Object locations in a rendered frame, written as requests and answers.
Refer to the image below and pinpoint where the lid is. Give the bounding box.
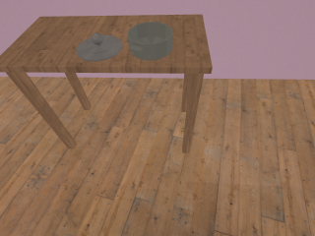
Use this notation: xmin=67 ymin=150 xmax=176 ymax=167
xmin=76 ymin=34 xmax=123 ymax=62

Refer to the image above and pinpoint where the table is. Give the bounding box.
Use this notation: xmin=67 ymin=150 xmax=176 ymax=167
xmin=0 ymin=14 xmax=213 ymax=153

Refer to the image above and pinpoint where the knob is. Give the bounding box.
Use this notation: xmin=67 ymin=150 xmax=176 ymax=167
xmin=91 ymin=32 xmax=103 ymax=45

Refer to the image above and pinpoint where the pot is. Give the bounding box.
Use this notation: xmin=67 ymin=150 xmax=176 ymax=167
xmin=127 ymin=22 xmax=173 ymax=61

